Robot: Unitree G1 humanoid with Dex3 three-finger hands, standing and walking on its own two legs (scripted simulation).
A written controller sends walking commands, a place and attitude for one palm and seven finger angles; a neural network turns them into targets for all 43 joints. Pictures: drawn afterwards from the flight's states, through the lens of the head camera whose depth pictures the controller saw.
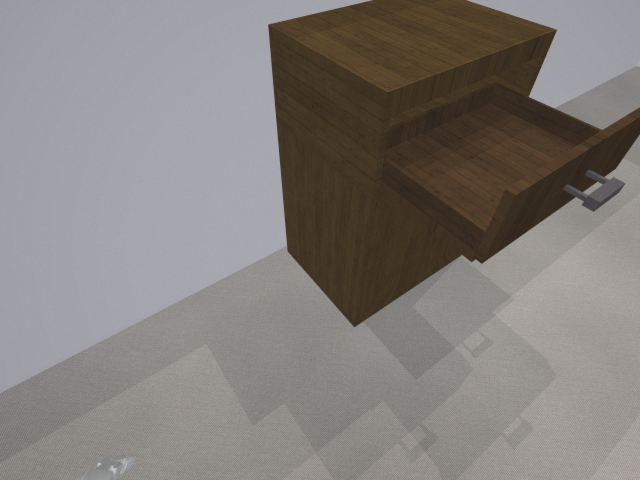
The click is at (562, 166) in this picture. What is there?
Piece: drawer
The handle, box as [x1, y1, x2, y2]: [563, 170, 625, 211]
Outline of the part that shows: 625,183 613,177 609,180 588,170 585,174 603,184 588,195 568,184 563,189 584,201 582,205 593,211 617,193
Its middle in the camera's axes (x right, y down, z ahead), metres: +0.56 -0.10 +0.80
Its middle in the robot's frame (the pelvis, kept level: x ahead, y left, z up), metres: +0.69 -0.53 -0.03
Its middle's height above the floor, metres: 0.74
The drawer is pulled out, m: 0.30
